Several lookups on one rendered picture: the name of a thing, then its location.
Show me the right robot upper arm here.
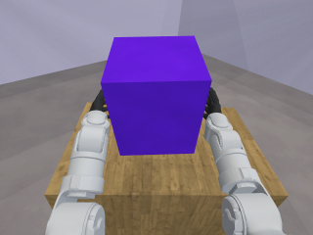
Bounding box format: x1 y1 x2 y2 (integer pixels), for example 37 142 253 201
221 193 287 235

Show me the robot left hand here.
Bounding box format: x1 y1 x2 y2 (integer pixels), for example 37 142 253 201
89 89 110 118

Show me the pedestal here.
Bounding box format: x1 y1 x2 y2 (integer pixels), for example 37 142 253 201
44 102 289 235

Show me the right robot forearm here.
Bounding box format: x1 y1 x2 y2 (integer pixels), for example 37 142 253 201
203 113 283 229

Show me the left robot upper arm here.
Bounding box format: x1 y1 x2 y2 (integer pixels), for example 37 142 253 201
46 202 106 235

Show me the carton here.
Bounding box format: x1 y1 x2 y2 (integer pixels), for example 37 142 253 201
101 35 212 156

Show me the robot right hand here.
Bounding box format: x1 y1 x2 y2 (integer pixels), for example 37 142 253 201
203 87 222 120

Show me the left robot forearm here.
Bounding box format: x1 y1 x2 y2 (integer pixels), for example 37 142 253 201
45 110 110 235

